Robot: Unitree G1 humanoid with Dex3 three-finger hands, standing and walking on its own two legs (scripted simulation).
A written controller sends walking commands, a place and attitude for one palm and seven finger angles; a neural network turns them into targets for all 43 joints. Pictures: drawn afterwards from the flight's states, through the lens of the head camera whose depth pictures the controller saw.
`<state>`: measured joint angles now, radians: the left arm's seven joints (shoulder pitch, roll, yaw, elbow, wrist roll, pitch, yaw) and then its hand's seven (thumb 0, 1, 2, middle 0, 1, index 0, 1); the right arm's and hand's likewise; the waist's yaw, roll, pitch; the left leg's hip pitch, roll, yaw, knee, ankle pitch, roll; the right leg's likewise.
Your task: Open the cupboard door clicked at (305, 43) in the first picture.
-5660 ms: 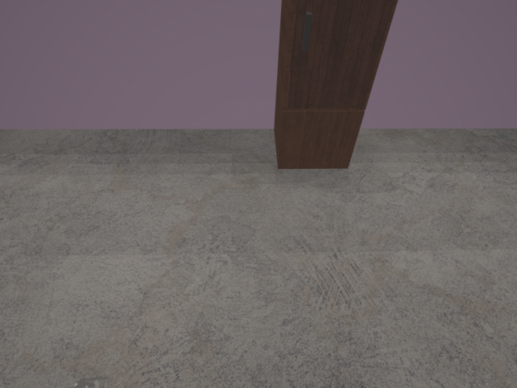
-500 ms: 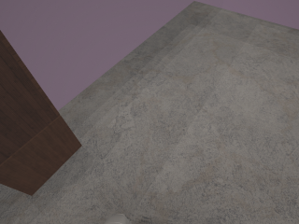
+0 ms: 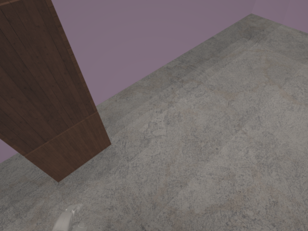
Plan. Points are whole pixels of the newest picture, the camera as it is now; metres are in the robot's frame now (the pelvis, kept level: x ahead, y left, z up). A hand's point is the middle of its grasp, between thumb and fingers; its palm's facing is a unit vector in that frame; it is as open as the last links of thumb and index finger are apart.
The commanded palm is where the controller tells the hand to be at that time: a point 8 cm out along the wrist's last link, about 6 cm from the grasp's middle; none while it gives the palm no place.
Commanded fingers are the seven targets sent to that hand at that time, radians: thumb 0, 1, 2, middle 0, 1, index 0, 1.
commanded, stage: turn to face it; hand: left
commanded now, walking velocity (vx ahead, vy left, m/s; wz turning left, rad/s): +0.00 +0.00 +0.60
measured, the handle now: out of the picture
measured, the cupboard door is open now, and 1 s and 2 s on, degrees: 0 0 0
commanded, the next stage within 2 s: take the last steps up to it in 1.14 s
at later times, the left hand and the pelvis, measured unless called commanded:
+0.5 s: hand out of the picture -0.06 +0.23 -0.18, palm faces +0.38 -0.89 -0.25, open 7.4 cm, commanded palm none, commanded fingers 0.00 0.90 0.90 -0.20 -0.30 -0.20 -0.30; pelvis -0.02 +0.02 -0.01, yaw +20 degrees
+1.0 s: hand out of the picture -0.02 +0.26 -0.14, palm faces +0.53 -0.81 -0.26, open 7.4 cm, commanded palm none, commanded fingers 0.00 0.90 0.90 -0.20 -0.30 -0.20 -0.30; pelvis -0.02 +0.02 +0.01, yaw +33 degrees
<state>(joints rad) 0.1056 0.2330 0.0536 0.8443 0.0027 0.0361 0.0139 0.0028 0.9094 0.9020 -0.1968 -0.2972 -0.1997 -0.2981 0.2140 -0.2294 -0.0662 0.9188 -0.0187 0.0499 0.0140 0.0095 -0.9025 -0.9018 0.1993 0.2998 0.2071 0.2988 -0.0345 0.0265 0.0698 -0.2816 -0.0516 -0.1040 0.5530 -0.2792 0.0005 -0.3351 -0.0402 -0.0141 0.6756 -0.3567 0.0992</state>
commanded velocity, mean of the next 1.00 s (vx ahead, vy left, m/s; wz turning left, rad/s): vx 0.00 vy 0.00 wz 0.50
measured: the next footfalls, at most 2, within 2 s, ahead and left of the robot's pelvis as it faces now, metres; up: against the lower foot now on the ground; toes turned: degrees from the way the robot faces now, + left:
right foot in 0.02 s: +0.05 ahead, -0.12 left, +0.00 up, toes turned -1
left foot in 0.48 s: -0.01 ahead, +0.13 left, +0.00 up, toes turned +26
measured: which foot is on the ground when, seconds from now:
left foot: down 0.00-0.02, up 0.04-0.46, down 0.48-1.00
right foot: up 0.00-0.00, down 0.02-0.48, up 0.50-1.00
